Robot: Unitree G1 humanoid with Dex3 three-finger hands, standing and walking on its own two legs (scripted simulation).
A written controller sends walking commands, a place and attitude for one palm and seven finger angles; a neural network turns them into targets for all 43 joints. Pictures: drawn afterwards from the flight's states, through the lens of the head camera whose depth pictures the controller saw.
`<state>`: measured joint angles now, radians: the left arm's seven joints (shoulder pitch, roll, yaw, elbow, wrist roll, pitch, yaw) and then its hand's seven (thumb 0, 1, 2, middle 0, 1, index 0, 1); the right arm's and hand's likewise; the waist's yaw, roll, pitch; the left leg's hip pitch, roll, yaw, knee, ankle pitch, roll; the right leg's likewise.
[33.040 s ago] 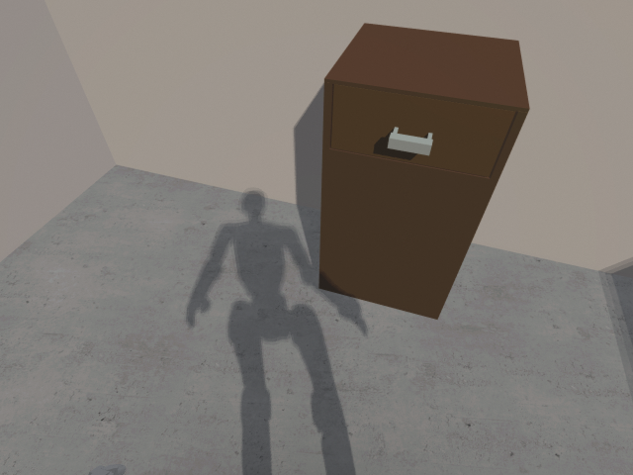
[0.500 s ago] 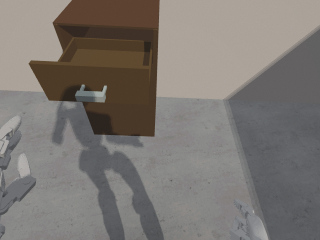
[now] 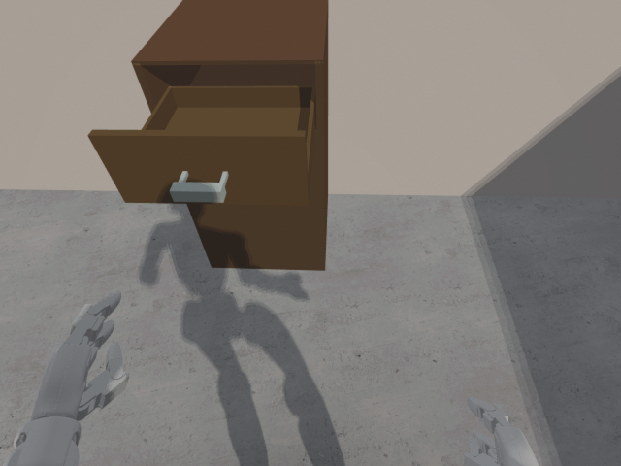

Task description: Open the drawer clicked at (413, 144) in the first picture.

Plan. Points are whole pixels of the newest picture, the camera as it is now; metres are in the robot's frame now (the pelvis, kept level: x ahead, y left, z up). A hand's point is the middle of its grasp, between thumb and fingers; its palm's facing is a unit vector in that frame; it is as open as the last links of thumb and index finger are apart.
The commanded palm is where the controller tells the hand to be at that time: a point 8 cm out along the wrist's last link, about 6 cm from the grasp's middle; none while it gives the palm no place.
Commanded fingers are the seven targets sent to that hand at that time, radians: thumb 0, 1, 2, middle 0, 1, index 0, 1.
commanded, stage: let the arm hang, fingers relaxed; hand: left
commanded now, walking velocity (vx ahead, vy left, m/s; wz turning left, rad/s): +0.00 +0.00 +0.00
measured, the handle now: (201, 184) +0.62 +0.27 -0.02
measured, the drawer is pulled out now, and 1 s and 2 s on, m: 0.30 0.30 0.30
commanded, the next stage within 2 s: look to check the result in 1.00 s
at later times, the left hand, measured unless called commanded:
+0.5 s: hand out of the picture -0.04 +0.16 -0.16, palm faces +0.03 -0.97 -0.24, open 7.3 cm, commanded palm none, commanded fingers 0.00 0.90 0.90 -0.20 -0.30 -0.20 -0.30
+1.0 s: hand out of the picture +0.00 +0.13 -0.17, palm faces +0.04 -0.98 -0.19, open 7.3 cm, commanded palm none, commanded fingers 0.00 0.90 0.90 -0.20 -0.30 -0.20 -0.30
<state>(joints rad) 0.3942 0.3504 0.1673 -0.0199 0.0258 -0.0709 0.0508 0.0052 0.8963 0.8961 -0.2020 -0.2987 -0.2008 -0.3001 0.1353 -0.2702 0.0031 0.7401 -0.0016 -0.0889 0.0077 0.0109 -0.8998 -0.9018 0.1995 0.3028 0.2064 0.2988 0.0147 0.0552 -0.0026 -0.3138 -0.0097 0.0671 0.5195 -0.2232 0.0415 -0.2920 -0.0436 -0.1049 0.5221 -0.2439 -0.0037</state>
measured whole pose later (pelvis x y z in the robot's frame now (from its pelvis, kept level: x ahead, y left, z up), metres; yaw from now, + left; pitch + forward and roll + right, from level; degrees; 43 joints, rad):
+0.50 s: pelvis -0.01 -0.04 +0.01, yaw +0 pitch -2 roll +0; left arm 0.34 0.19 0.01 1.10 0.01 0.03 0.02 0.01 0.92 0.89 -0.20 -0.30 -0.20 -0.30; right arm 0.33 -0.16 0.01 1.09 -0.02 0.04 -0.02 0.01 -0.91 -0.90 0.19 0.30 0.20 0.30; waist 0.00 0.02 0.07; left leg -0.22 0.04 0.04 0.44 -0.18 -0.01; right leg -0.19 0.02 -0.13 0.42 -0.20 -0.06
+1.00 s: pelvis +0.00 -0.04 +0.01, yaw -1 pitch -2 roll +0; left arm 0.29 0.12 0.02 1.12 0.01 0.01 0.03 0.01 0.92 0.90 -0.20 -0.30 -0.20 -0.30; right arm 0.35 -0.10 0.00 1.13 -0.02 0.01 -0.04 0.00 -0.91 -0.90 0.19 0.30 0.20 0.30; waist -0.01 0.01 0.05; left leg -0.20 0.04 0.06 0.42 -0.18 -0.02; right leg -0.18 0.02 -0.11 0.41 -0.20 -0.06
